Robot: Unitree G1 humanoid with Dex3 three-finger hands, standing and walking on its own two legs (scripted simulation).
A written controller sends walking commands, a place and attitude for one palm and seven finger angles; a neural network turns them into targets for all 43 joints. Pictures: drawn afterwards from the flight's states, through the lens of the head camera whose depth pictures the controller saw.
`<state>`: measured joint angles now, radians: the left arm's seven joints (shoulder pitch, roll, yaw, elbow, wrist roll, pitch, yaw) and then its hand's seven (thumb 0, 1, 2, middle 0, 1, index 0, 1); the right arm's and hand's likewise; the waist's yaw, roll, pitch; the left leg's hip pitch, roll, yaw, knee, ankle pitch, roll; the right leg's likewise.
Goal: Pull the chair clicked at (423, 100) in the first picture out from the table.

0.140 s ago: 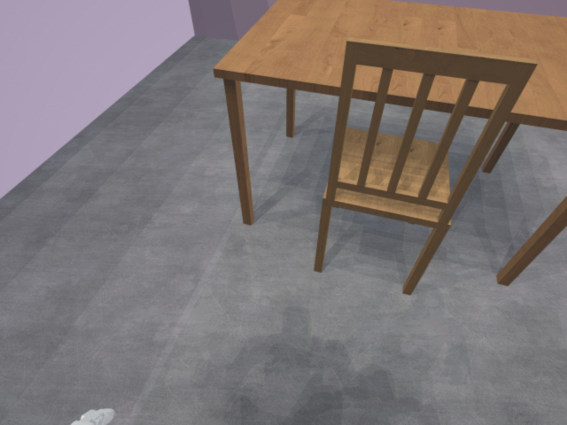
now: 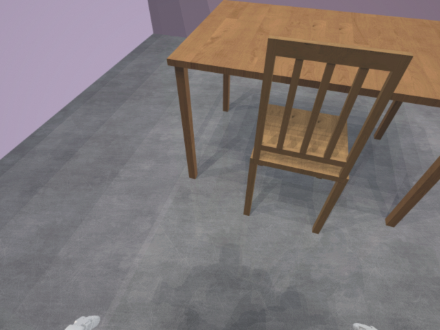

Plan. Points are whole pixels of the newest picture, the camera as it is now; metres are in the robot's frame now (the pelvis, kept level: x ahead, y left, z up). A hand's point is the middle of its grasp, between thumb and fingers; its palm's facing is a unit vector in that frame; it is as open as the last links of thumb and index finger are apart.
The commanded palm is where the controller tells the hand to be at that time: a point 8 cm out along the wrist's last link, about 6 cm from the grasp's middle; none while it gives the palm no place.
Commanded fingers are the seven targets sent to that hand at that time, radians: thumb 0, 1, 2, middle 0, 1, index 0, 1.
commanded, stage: stand and wait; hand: left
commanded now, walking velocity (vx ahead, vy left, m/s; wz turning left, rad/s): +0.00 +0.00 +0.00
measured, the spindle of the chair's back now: (315, 113) +0.80 -0.28 -0.06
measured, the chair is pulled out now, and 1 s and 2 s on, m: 0.00 0.00 0.00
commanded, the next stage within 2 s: look at it before walking up in 0.68 s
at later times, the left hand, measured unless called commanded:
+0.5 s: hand out of the picture +0.06 +0.24 -0.15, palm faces -0.02 -0.94 -0.34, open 7.4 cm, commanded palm none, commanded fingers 0.00 0.90 0.90 -0.20 -0.30 -0.20 -0.30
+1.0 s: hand out of the picture +0.06 +0.23 -0.15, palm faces -0.03 -0.94 -0.33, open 7.4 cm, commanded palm none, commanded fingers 0.00 0.90 0.90 -0.20 -0.30 -0.20 -0.30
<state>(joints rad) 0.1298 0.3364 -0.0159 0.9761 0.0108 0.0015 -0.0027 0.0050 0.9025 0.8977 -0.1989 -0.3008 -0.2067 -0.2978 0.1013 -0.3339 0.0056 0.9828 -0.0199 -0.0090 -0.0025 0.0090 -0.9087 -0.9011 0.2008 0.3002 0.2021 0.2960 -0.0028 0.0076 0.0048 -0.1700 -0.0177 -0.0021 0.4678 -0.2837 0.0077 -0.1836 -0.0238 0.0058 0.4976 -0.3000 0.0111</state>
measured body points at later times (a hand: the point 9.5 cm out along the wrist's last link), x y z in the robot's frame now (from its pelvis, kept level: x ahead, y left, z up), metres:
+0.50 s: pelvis -0.01 -0.01 +0.01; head -0.01 -0.02 +0.46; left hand +0.06 +0.28 -0.12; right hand +0.06 -0.31 -0.13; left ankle -0.02 +0.12 -0.74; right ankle -0.02 -0.13 -0.74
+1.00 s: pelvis -0.02 -0.01 +0.01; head -0.01 -0.01 +0.46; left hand +0.06 +0.28 -0.12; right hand +0.06 -0.30 -0.13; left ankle -0.02 +0.12 -0.74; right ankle -0.02 -0.13 -0.74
